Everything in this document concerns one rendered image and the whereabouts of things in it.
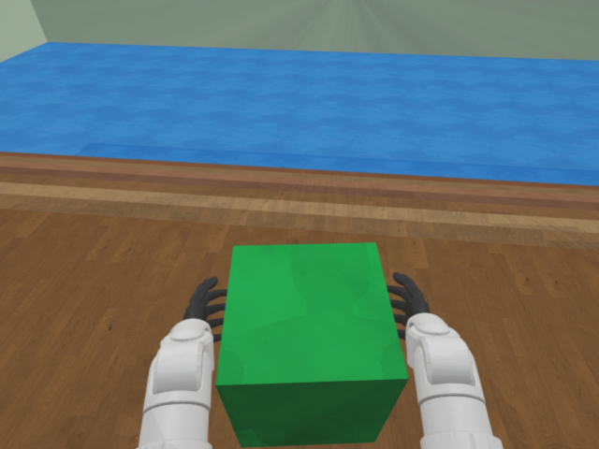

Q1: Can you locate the robot left forearm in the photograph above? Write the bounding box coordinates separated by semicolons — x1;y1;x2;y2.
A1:
136;319;214;449

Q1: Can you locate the robot right forearm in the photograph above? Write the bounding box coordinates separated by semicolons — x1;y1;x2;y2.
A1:
405;313;503;449

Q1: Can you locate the right robot hand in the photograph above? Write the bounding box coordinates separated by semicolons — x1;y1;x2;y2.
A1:
387;272;431;340

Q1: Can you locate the left robot hand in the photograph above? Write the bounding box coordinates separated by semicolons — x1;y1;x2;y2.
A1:
183;277;227;342

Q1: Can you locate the carton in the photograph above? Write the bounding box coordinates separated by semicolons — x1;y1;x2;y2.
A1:
215;242;409;448

